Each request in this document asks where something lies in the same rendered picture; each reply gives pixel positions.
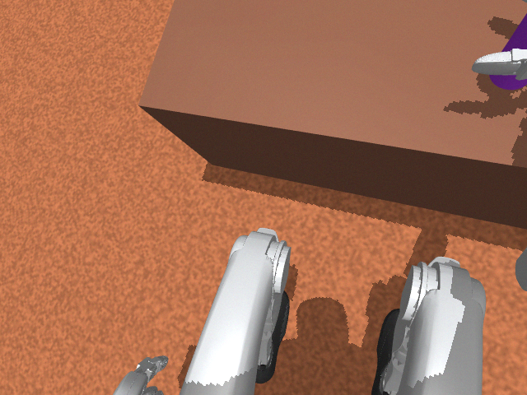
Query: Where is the right robot foot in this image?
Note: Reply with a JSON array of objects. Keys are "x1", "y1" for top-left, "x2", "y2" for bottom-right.
[{"x1": 371, "y1": 309, "x2": 400, "y2": 395}]

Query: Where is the right robot hand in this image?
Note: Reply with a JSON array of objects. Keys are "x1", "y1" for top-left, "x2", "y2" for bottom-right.
[{"x1": 472, "y1": 0, "x2": 527, "y2": 80}]

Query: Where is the left robot foot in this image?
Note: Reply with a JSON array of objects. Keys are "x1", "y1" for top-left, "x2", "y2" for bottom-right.
[{"x1": 255, "y1": 291, "x2": 290, "y2": 383}]

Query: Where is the can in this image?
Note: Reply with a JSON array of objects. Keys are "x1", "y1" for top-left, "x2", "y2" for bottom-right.
[{"x1": 489, "y1": 13, "x2": 527, "y2": 90}]

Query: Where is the left robot hand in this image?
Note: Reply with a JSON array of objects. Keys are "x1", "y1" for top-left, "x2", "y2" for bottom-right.
[{"x1": 113, "y1": 355, "x2": 168, "y2": 395}]

